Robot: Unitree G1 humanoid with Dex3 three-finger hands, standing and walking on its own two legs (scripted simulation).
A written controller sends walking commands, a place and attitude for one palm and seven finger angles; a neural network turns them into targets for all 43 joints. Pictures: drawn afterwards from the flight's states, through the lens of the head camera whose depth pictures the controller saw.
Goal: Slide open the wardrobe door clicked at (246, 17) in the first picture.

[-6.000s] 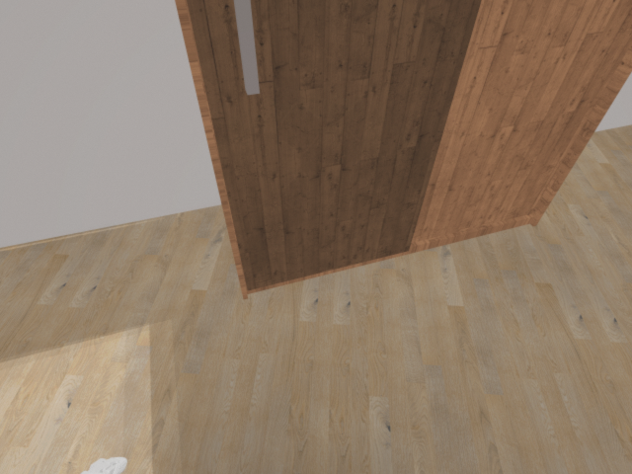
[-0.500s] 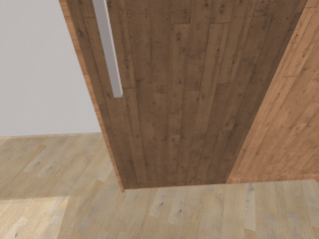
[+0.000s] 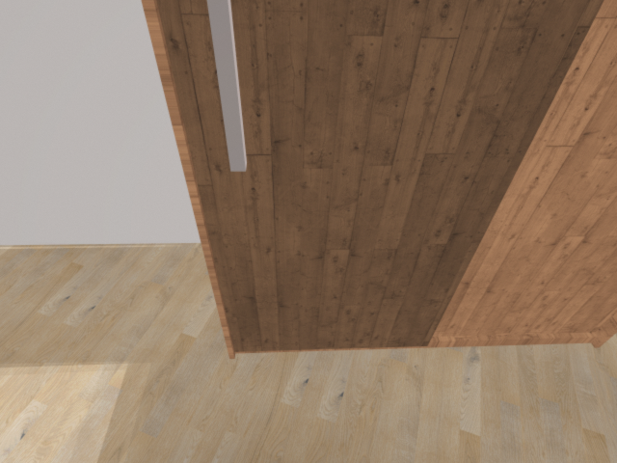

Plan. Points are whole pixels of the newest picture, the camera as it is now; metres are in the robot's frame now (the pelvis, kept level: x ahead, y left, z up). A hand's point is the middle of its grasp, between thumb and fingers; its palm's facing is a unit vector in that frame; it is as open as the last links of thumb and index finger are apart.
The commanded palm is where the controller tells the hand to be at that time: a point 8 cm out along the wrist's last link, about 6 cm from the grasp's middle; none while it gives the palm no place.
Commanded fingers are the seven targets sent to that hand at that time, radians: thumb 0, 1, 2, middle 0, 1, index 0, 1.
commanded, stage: come to a stop and stand still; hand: left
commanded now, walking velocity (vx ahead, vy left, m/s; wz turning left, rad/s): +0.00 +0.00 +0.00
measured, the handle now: (230, 78) +0.62 +0.16 +0.23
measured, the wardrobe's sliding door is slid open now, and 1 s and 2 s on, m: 0.00 0.00 0.00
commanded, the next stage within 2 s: look again from close up in 0.24 s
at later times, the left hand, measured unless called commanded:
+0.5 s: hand out of the picture -0.03 +0.17 -0.18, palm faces +0.08 -0.98 -0.15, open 7.4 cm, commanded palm none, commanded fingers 0.00 0.90 0.90 -0.20 -0.30 -0.20 -0.30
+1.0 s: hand out of the picture +0.02 +0.17 -0.17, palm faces +0.05 -0.98 -0.17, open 7.4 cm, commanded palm none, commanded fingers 0.00 0.90 0.90 -0.20 -0.30 -0.20 -0.30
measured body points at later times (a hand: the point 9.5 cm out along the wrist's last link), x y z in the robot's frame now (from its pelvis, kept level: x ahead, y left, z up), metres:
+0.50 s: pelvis +0.01 +0.02 +0.00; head +0.00 +0.02 +0.45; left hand -0.03 +0.22 -0.16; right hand -0.01 -0.19 -0.16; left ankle +0.05 +0.12 -0.74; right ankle +0.05 -0.09 -0.74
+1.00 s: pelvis +0.02 +0.02 +0.00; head +0.02 +0.02 +0.45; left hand +0.01 +0.23 -0.16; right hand +0.01 -0.19 -0.16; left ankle +0.05 +0.12 -0.74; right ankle +0.05 -0.09 -0.74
